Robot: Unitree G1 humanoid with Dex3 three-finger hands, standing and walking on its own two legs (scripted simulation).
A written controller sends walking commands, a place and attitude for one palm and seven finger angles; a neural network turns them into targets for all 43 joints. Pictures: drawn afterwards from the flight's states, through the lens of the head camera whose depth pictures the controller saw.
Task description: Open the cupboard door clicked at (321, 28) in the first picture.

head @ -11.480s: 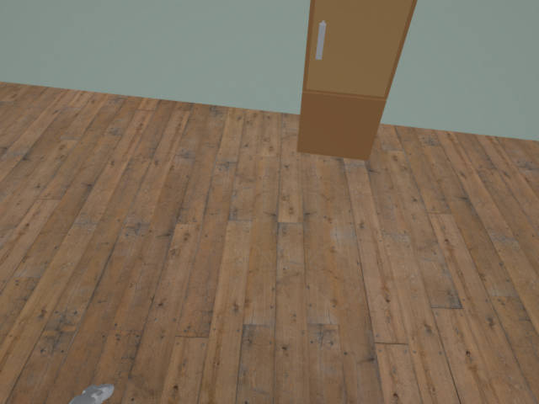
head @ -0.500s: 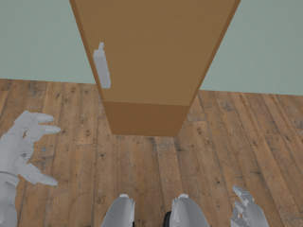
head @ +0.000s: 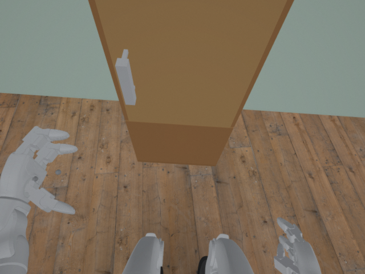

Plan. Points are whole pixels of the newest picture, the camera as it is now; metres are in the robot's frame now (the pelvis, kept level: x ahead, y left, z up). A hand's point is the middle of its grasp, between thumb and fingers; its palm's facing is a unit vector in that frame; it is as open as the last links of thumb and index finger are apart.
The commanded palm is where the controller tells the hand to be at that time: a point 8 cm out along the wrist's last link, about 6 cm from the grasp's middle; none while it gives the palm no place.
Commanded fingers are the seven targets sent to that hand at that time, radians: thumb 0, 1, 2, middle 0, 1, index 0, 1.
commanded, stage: move the hooked fingers beside the handle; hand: left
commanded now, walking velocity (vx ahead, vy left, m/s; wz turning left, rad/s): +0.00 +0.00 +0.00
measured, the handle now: (128, 78) +0.58 +0.19 +0.02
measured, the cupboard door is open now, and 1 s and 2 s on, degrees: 0 0 0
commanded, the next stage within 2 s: none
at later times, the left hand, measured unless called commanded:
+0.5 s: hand (76, 137) +0.38 +0.26 +0.03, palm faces -0.02 -1.00 -0.04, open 14.0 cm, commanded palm +0.36 +0.30 +0.03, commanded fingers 0.00 -0.50 0.30 -0.30 -1.20 -0.30 -1.20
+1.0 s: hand (92, 109) +0.46 +0.25 +0.03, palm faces -0.01 -1.00 -0.04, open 14.0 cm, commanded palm +0.44 +0.29 +0.03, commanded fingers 0.00 -0.50 0.30 -0.30 -1.20 -0.30 -1.20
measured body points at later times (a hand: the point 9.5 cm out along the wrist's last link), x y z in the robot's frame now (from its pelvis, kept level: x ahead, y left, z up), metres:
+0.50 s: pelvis +0.00 +0.01 +0.00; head +0.13 +0.03 +0.43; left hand +0.37 +0.31 +0.03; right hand +0.12 -0.26 -0.10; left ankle +0.02 +0.10 -0.62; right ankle +0.05 -0.12 -0.62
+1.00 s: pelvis +0.00 +0.00 -0.01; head +0.15 +0.03 +0.41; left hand +0.45 +0.30 +0.03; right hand +0.07 -0.27 -0.12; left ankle +0.02 +0.10 -0.62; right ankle +0.05 -0.12 -0.62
